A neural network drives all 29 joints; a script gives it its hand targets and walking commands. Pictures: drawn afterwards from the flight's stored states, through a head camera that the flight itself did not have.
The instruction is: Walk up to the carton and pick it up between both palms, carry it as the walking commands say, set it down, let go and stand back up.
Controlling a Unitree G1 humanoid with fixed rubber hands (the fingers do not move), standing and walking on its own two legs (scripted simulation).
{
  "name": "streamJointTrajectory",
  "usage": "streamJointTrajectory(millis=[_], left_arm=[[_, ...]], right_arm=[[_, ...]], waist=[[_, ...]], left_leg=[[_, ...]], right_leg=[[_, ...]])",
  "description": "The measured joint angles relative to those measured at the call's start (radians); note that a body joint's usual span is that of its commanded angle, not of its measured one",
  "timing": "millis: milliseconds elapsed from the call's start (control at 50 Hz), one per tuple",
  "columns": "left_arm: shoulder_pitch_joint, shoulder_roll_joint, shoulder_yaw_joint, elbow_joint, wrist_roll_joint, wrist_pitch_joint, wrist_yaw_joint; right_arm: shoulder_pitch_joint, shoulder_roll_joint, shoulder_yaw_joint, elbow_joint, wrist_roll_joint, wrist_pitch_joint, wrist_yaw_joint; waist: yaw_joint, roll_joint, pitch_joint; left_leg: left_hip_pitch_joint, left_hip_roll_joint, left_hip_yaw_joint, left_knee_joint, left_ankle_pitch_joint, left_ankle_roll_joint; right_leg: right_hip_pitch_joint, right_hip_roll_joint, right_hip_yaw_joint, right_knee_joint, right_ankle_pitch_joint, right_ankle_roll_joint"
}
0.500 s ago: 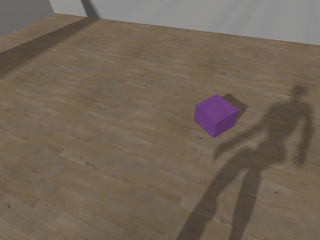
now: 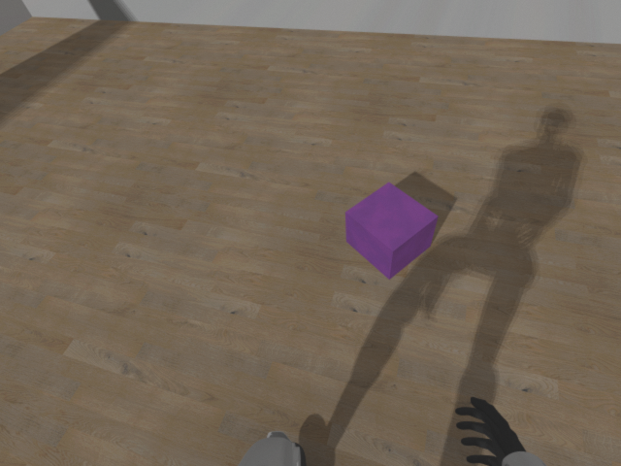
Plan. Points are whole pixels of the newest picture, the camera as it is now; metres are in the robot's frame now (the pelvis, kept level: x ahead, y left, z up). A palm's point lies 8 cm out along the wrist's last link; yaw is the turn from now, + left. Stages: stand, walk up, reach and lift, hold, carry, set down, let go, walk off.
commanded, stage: walk up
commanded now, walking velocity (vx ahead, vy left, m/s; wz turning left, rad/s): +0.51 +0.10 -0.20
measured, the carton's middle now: (389, 229) +1.02 -0.11 -0.69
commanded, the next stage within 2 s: none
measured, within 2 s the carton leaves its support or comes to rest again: neither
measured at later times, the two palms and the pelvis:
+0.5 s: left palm (208, 310) +0.38 +0.27 -0.14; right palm out of the picture +0.12 -0.19 -0.11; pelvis +0.25 +0.04 +0.00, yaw -3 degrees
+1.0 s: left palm (242, 301) +0.40 +0.21 -0.12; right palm (520, 275) +0.48 -0.29 -0.15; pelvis +0.41 -0.04 +0.00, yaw -3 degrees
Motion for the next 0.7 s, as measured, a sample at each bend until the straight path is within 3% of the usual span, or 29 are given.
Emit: streamJointTrajectory(millis=[100, 120, 160, 220, 280, 440, 520, 600, 660, 700], left_arm=[[0.018, 0.028, 0.016, 0.018, -0.001, 0.009, 0.010], [0.026, 0.030, 0.017, 0.026, -0.005, 0.014, 0.009], [-0.006, 0.044, 0.021, 0.043, -0.014, 0.033, 0.006], [-0.090, 0.060, 0.031, 0.017, -0.010, 0.039, 0.001], [-0.176, 0.089, 0.048, -0.017, 0.001, 0.037, -0.011], [-0.339, 0.108, 0.061, -0.079, 0.001, 0.091, -0.060], [-0.395, 0.084, 0.049, -0.099, -0.003, 0.104, -0.079], [-0.456, 0.059, 0.033, -0.103, -0.006, 0.099, -0.084], [-0.490, 0.043, 0.025, -0.111, -0.004, 0.080, -0.071], [-0.498, 0.034, 0.021, -0.117, 0.002, 0.041, -0.053]], right_arm=[[-0.046, 0.012, 0.006, -0.008, -0.001, -0.029, -0.012], [-0.045, 0.011, 0.008, -0.012, 0.001, -0.044, -0.017], [-0.027, 0.019, 0.001, -0.011, 0.000, -0.070, -0.033], [0.065, 0.009, 0.000, 0.026, -0.004, -0.068, -0.045], [0.179, 0.009, -0.006, 0.086, -0.002, -0.072, -0.059], [0.450, 0.013, -0.011, 0.188, -0.003, -0.082, -0.070], [0.512, 0.036, -0.006, 0.200, -0.008, -0.076, -0.079], [0.526, 0.051, -0.001, 0.208, -0.011, -0.075, -0.080], [0.527, 0.054, -0.002, 0.215, -0.007, -0.070, -0.080], [0.522, 0.055, 0.001, 0.225, 0.003, -0.060, -0.079]], waist=[[0.013, -0.021, 0.006], [0.007, -0.014, 0.000], [-0.017, -0.029, 0.005], [-0.046, -0.019, -0.003], [-0.083, -0.028, -0.006], [-0.166, -0.028, -0.009], [-0.196, -0.015, -0.002], [-0.230, -0.002, 0.003], [-0.247, 0.010, -0.004], [-0.234, 0.009, -0.009]], left_leg=[[0.080, -0.032, 0.039, -0.163, -0.009, 0.019], [0.118, -0.025, 0.043, -0.196, -0.004, 0.027], [0.111, -0.024, 0.055, -0.116, -0.010, 0.076], [0.170, -0.015, 0.039, -0.116, -0.106, 0.089], [0.265, -0.009, 0.032, -0.195, -0.094, 0.082], [0.461, 0.015, 0.025, -0.320, -0.142, 0.055], [0.537, 0.034, 0.035, -0.363, -0.172, 0.025], [0.599, 0.056, 0.047, -0.390, -0.210, -0.013], [0.609, 0.081, 0.042, -0.342, -0.275, -0.050], [0.536, 0.094, 0.024, -0.131, -0.353, -0.033]], right_leg=[[0.059, -0.020, 0.012, 0.047, -0.115, 0.035], [0.038, -0.012, 0.006, 0.131, -0.158, 0.034], [-0.078, -0.010, -0.001, 0.455, -0.228, 0.005], [-0.280, 0.021, -0.024, 0.836, -0.140, -0.018], [-0.436, 0.002, -0.061, 0.951, -0.005, -0.007], [-0.650, -0.040, -0.072, 0.827, 0.210, 0.026], [-0.644, -0.042, -0.110, 0.618, 0.284, 0.029], [-0.576, -0.024, -0.160, 0.408, 0.250, 0.019], [-0.494, 0.005, -0.184, 0.294, 0.182, 0.002], [-0.435, 0.009, -0.188, 0.242, 0.220, -0.024]])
